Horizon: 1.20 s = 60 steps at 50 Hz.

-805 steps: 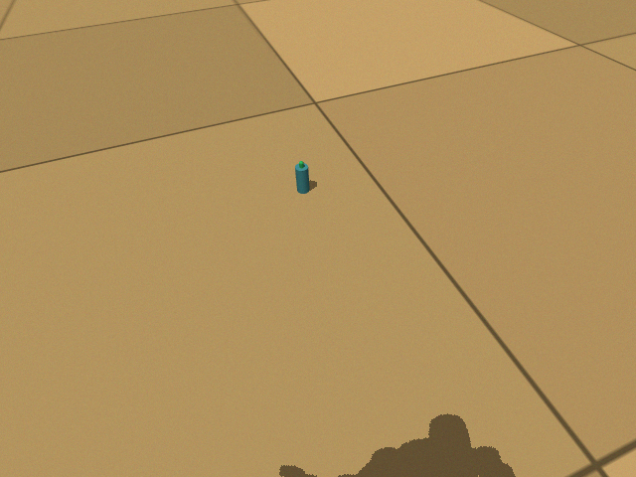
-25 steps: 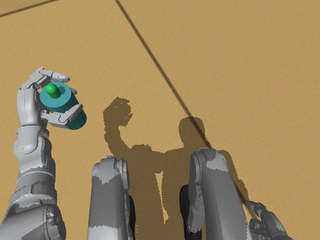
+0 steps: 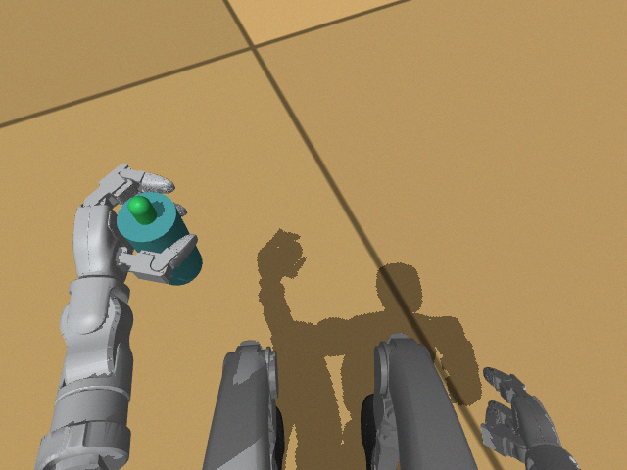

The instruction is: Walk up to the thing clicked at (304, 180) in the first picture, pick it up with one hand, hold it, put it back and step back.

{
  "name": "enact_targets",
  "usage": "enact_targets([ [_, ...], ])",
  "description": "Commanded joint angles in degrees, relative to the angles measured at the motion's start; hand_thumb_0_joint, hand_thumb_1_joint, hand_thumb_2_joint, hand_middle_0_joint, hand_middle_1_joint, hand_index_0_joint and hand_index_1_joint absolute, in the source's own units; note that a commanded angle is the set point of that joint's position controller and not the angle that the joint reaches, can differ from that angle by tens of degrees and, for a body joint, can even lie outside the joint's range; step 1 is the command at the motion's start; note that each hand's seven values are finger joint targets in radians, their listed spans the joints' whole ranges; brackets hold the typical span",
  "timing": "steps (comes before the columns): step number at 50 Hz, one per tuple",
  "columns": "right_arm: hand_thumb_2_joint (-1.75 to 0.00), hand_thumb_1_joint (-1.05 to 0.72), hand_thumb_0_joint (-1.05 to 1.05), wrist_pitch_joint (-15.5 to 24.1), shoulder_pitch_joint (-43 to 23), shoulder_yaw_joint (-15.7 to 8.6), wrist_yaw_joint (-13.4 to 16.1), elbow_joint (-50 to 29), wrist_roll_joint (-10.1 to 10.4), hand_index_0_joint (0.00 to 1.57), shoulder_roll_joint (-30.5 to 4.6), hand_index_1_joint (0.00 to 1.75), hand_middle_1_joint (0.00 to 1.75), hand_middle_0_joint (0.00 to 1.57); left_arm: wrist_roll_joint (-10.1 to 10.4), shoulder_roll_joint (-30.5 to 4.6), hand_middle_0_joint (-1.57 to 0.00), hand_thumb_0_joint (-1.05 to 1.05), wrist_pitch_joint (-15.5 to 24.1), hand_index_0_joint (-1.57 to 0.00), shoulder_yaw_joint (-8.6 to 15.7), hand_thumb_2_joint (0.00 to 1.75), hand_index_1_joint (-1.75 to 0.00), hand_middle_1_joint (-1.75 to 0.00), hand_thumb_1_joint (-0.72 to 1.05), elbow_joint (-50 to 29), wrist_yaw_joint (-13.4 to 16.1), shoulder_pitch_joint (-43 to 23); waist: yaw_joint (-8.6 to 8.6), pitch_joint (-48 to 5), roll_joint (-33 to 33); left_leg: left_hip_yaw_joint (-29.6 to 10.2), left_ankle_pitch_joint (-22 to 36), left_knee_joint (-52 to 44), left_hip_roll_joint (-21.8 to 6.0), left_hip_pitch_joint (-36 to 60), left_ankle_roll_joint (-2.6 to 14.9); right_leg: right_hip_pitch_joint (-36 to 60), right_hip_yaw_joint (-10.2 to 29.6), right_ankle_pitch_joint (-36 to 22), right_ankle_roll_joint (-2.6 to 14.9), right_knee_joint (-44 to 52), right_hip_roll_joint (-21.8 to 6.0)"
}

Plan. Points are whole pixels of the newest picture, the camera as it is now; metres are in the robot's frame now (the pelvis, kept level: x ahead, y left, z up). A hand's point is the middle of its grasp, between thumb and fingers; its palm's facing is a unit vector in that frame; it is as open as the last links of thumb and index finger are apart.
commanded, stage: lift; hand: left
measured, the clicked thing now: (161, 238) +0.40 +0.21 -0.01
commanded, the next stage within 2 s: hold in 1.36 s
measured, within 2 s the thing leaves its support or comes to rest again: neither
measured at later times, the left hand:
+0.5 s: hand (107, 179) +0.38 +0.19 +0.16, palm faces +0.10 -1.00 -0.02, open 9.1 cm
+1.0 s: hand (87, 136) +0.38 +0.18 +0.22, palm faces +0.10 -1.00 -0.01, open 9.1 cm
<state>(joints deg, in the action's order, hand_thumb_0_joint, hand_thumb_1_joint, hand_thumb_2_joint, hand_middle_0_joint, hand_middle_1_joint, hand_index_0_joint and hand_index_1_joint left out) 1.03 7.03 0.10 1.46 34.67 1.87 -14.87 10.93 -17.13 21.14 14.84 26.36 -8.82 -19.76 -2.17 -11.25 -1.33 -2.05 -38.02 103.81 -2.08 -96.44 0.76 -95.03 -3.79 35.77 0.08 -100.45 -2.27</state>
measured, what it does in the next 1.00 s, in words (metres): rises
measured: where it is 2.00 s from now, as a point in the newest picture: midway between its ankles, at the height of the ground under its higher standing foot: outside the picture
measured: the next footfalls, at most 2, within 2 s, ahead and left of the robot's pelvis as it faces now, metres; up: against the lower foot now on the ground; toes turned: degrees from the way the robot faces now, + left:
none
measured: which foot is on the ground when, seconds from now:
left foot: down 0.00-1.00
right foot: down 0.00-1.00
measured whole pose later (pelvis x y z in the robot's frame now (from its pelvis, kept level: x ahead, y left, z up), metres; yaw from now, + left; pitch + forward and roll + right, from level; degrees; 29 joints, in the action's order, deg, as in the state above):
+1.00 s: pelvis +0.05 +0.00 +0.18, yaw +2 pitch +12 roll -2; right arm 3.1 12.7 0.5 2.0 36.7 1.0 -12.6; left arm 10.6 -12.1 20.4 8.3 23.9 -6.0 -7.5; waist -0.9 -4.7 -0.7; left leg -0.5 -27.9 61.0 -2.3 -45.7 -0.1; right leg -44.8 -3.6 25.9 0.1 -58.3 -0.9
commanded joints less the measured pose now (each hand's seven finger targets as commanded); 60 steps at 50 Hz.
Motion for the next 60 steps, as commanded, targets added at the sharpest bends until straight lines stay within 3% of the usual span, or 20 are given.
enact_targets([
  [1, -0.9, -0.9, 0.0, 2.05, 4.5, -3.98, 1.15, -5.57, 0.68, 0.2, -9.3, 0.3, 0.3, 0.2, 0.99, -9.46, -1.22, 0.0, 1.84, -1.25, 2.86, 1.27, -1.4, -1.41, 0.28, -17.77, 1.83, -10.19, 0.54, -30.02, -3.44, -3.18, 11.11, -21.24, 1.05, 30.76, 0.08, 22.36, 1.4, -10.9, 1.95, 17.49, 1.62],
  [3, -0.9, -0.9, 0.0, 2.17, 4.58, -3.82, 1.2, -5.72, 0.69, 0.2, -8.93, 0.3, 0.3, 0.2, 1.03, -7.84, -1.2, 0.0, 1.06, -1.24, 1.49, 1.26, -1.39, -1.41, 0.25, -18.24, 2.1, -7.23, 0.36, -29.34, -3.71, -3.37, 14.45, -23.42, 0.88, 34.41, -0.11, 25.15, 1.13, -13.26, 1.82, 19.66, 1.73],
  [5, -0.9, -0.9, 0.0, 2.39, 5.0, -3.74, 1.22, -5.21, 0.67, 0.2, -8.46, 0.3, 0.3, 0.2, 0.9, -9.04, -1.21, 0.0, 0.76, -1.24, 2.0, 1.26, -1.39, -1.41, 0.23, -20.9, 2.75, -6.29, 0.61, -29.22, -2.99, -2.69, 17.32, -24.55, 1.06, 36.46, 0.09, 29.5, 1.15, -16.01, 1.65, 21.8, 1.99],
  [6, -0.9, -0.9, 0.0, 2.54, 4.58, -3.52, 1.27, -5.19, 0.89, 0.2, -8.12, 0.3, 0.3, 0.2, 1.27, -6.17, -1.21, 0.0, 0.02, -1.24, 0.65, 1.25, -1.39, -1.4, 0.22, -15.57, 2.66, -2.16, 0.02, -25.97, -0.68, -2.46, 16.22, -25.6, 1.13, 35.57, 0.31, 30.5, 1.26, -15.73, 1.5, 23.34, 2.11],
  [8, -0.9, -0.9, 0.0, 3.05, 4.7, -3.57, 1.37, -5.0, 0.77, 0.2, -7.76, 0.3, 0.3, 0.2, 1.58, -4.64, -1.19, 0.0, 0.25, -1.22, -0.65, 1.25, -1.37, -1.38, 0.2, -16.76, 2.63, -5.1, -1.22, -23.44, -0.35, -1.89, 15.2, -27.08, 1.08, 35.93, 0.48, 32.5, 1.57, -15.71, 1.36, 25.79, 2.26],
  [10, -0.9, -0.9, 0.0, 3.47, 4.67, -3.67, 1.46, -4.98, 0.76, 0.2, -7.7, 0.3, 0.3, 0.2, 1.29, -5.81, -1.2, 0.0, 0.34, -1.23, -0.05, 1.23, -1.37, -1.38, 0.17, -16.43, 3.08, -5.97, -1.3, -21.73, -0.29, -1.52, 14.23, -28.71, 1.21, 36.52, 0.58, 35.08, 1.87, -15.35, 1.18, 28.1, 2.24],
  [14, -0.9, -0.9, 0.0, 3.82, 5.1, -3.58, 1.36, -4.79, 0.43, 0.2, -7.42, 0.3, 0.3, 0.2, 0.25, -6.74, -1.2, 0.0, 1.08, -1.23, -0.55, 1.23, -1.37, -1.38, 0.19, -16.58, 3.11, -4.69, -0.24, -20.82, -1.84, -1.14, 16.01, -32.5, 1.18, 41.47, 0.27, 38.8, 2.16, -16.68, 1.3, 31.37, 2.18],
  [15, -0.9, -0.9, 0.0, 3.94, 4.96, -3.49, 1.22, -5.0, 0.38, 0.2, -7.31, 0.3, 0.3, 0.2, 0.32, -4.95, -1.21, 0.0, 1.02, -1.24, -1.68, 1.23, -1.37, -1.38, 0.2, -15.56, 3.03, -2.58, -0.1, -20.06, -2.11, -1.24, 16.42, -33.93, 1.22, 42.94, 0.08, 39.29, 1.91, -16.84, 1.39, 32.24, 2.19],
  [18, -0.9, -0.9, 0.0, 3.99, 5.45, -3.55, 1.12, -4.85, 0.26, 0.2, -7.46, 0.3, 0.3, 0.2, 0.33, -6.78, -1.22, 0.0, 1.36, -1.25, -0.41, 1.24, -1.38, -1.39, 0.2, -17.0, 2.81, -3.05, 0.99, -20.69, -3.24, -1.35, 18.82, -36.77, 1.11, 47.89, -0.3, 42.49, 1.61, -18.32, 1.43, 34.66, 2.23],
  [23, -0.9, -0.9, 0.0, 4.42, 5.11, -3.11, 0.96, -4.65, 0.1, 0.2, -6.84, 0.3, 0.3, 0.2, 0.93, -3.51, -1.22, 0.0, 1.75, -1.24, -2.83, 1.24, -1.37, -1.38, 0.21, -15.99, 2.6, -1.87, 0.19, -16.91, -2.52, -1.25, 17.93, -40.65, 1.08, 49.82, -0.4, 44.86, 1.33, -17.95, 1.32, 38.17, 2.46],
  [25, -0.9, -0.9, 0.0, 4.62, 5.37, -3.27, 0.97, -4.47, 0.01, 0.2, -7.12, 0.3, 0.3, 0.2, 1.07, -4.42, -1.24, 0.0, 2.25, -1.26, -1.35, 1.24, -1.39, -1.39, 0.2, -15.7, 2.98, -2.59, 0.26, -16.29, -1.37, -1.37, 18.02, -41.78, 1.02, 50.75, -0.31, 46.76, 1.26, -18.3, 1.15, 39.38, 2.46],
  [29, -0.9, -0.9, 0.0, 4.68, 5.42, -3.08, 0.85, -4.95, -0.33, 0.2, -7.12, 0.3, 0.3, 0.2, 0.82, -2.94, -1.25, 0.0, 2.89, -1.27, -3.23, 1.25, -1.39, -1.39, 0.21, -15.13, 2.62, -1.24, 0.59, -14.74, -1.58, -1.29, 19.24, -44.73, 0.99, 53.58, -0.53, 48.65, 0.87, -19.03, 1.28, 41.19, 2.58],
  [31, -0.9, -0.9, 0.0, 4.72, 5.35, -3.3, 0.97, -5.0, -0.34, 0.2, -7.23, 0.3, 0.3, 0.2, 0.44, -4.36, -1.25, 0.0, 3.05, -1.27, -2.16, 1.26, -1.4, -1.4, 0.23, -15.04, 2.79, -2.08, 0.88, -14.57, -0.88, -0.74, 18.73, -45.72, 1.17, 54.4, -0.34, 50.71, 1.18, -19.0, 1.13, 42.92, 2.45],
  [33, -0.9, -0.91, 0.0, 4.8, 5.24, -3.13, 0.99, -5.1, -0.42, 0.2, -6.82, 0.3, 0.3, 0.2, 0.7, -4.28, -1.25, 0.0, 3.76, -1.28, -3.02, 1.25, -1.39, -1.4, 0.21, -19.08, 2.57, -4.57, 0.92, -15.62, -2.04, -0.43, 19.15, -46.7, 1.29, 56.0, -0.4, 52.62, 1.45, -19.75, 1.05, 43.96, 2.34],
  [40, -0.9, -0.91, 0.0, 4.82, 5.08, -2.77, 1.06, -4.89, -0.59, 0.2, -6.03, 0.3, 0.3, 0.2, 0.76, -2.72, -1.25, 0.0, 3.19, -1.27, -3.23, 1.25, -1.4, -1.4, 0.19, -15.18, 2.98, -0.71, 0.76, -11.62, 0.88, 0.11, 17.71, -50.32, 1.38, 56.8, -0.18, 57.48, 1.64, -18.76, 0.61, 48.39, 2.43],
  [46, -0.9, -0.9, 0.0, 4.49, 6.13, -2.94, 1.2, -4.44, -0.81, 0.2, -6.07, 0.3, 0.3, 0.2, 0.39, -2.39, -1.23, 0.0, 3.17, -1.25, -3.71, 1.25, -1.38, -1.39, 0.22, -14.73, 2.74, -1.62, 0.65, -11.68, 0.08, 0.37, 22.79, -51.91, 1.32, 60.73, -0.35, 59.84, 1.64, -23.32, 1.0, 49.76, 2.59],
  [48, -0.9, -0.9, 0.0, 4.49, 5.61, -2.92, 1.22, -4.38, -0.84, 0.2, -5.86, 0.3, 0.3, 0.2, 0.32, -4.07, -1.23, 0.0, 3.8, -1.25, -2.96, 1.24, -1.37, -1.38, 0.23, -17.89, 2.65, -4.1, 1.1, -10.88, -1.6, 0.55, 21.7, -53.04, 1.34, 61.72, -0.43, 60.35, 1.65, -22.27, 1.05, 50.67, 2.42],
  [52, -0.9, -0.9, 0.0, 4.38, 5.2, -2.77, 1.11, -4.75, -0.87, 0.2, -5.88, 0.3, 0.3, 0.2, 0.99, -0.73, -1.23, 0.0, 3.54, -1.25, -4.36, 1.25, -1.38, -1.38, 0.22, -13.67, 2.07, -0.28, 0.77, -9.79, -0.21, 0.36, 21.39, -54.81, 1.22, 63.06, -0.63, 60.79, 1.28, -21.77, 1.1, 51.76, 2.75],
  [56, -0.9, -0.9, 0.0, 4.17, 5.69, -2.9, 1.33, -4.14, -0.93, 0.2, -5.89, 0.3, 0.3, 0.2, 1.24, -3.19, -1.24, 0.0, 3.89, -1.26, -2.72, 1.24, -1.38, -1.38, 0.21, -16.28, 1.93, -2.73, 1.1, -11.0, -0.2, 1.09, 24.29, -54.69, 1.43, 63.98, -0.44, 64.24, 1.94, -25.09, 0.83, 52.76, 2.47],
  [60, -0.9, -0.9, 0.0, 4.16, 5.62, -2.97, 1.32, -4.06, -1.0, 0.2, -5.88, 0.3, 0.3, 0.2, 1.26, -2.19, -1.23, 0.0, 4.17, -1.25, -3.24, 1.24, -1.38, -1.38, 0.2, -15.09, 1.63, -1.64, 1.03, -9.62, 0.83, 1.39, 24.75, -55.32, 1.47, 64.06, -0.25, 65.39, 2.1, -25.94, 0.68, 53.64, 2.39],
])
